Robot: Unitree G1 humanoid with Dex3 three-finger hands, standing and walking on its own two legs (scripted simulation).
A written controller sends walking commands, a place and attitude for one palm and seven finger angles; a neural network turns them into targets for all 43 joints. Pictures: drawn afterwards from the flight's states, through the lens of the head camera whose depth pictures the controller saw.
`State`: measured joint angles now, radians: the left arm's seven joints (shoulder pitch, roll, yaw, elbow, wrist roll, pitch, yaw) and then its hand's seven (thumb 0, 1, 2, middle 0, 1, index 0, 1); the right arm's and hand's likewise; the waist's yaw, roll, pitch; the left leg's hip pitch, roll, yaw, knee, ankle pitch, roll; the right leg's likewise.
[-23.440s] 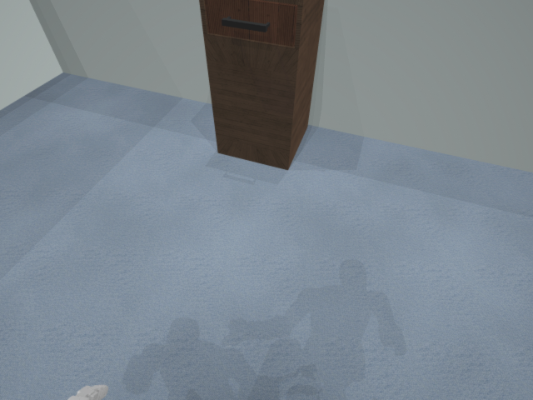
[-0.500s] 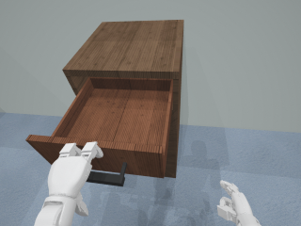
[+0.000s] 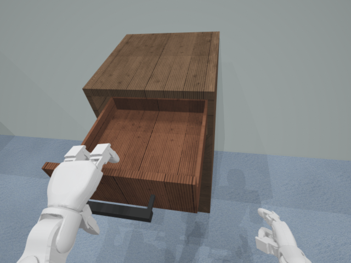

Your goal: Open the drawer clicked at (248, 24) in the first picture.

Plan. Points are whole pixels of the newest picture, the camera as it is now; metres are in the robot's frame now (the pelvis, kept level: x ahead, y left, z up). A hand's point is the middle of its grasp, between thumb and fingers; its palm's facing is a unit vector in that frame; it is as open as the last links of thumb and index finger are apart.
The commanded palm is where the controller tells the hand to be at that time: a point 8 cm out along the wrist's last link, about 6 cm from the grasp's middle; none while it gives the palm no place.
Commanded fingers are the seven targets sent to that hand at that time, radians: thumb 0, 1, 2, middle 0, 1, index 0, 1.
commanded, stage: lift the hand off the handle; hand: left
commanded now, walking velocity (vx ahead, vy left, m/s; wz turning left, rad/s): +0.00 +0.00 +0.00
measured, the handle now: (117, 202) +0.25 +0.20 -0.01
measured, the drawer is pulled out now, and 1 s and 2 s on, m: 0.29 0.29 0.29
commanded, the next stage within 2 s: draw the hand back to the body in 0.24 s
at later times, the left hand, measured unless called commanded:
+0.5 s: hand (87, 187) +0.21 +0.21 +0.13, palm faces +0.11 -0.12 -0.99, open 13.8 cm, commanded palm +0.17 +0.21 +0.19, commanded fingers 0.00 -0.50 0.30 -0.30 -1.20 -0.30 -1.20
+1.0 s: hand (73, 197) +0.19 +0.22 +0.13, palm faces +0.13 -0.42 -0.90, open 13.8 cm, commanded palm +0.15 +0.24 +0.18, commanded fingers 0.00 -0.36 0.36 -0.29 -1.11 -0.29 -1.11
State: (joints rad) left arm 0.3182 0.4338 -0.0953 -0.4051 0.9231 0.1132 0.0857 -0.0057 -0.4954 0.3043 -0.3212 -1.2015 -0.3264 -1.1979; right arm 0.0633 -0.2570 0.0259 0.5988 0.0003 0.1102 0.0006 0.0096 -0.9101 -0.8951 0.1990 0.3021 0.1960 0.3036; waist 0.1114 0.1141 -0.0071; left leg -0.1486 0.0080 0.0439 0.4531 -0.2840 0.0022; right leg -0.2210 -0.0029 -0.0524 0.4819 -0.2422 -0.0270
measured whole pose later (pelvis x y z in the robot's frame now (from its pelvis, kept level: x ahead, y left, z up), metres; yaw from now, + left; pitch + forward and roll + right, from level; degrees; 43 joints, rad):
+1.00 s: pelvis +0.00 +0.00 +0.00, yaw +1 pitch -1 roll +0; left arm 0.51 0.49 0.14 -0.51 0.47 -0.04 0.06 -0.01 -0.49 0.31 -0.32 -1.20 -0.33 -1.19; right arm 0.12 -0.28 0.01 0.55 0.02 0.04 -0.03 0.01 -0.91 -0.90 0.20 0.30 0.20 0.30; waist 0.09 0.12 0.02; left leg -0.17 0.01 0.02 0.50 -0.31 0.00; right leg -0.22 0.00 -0.07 0.49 -0.25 -0.03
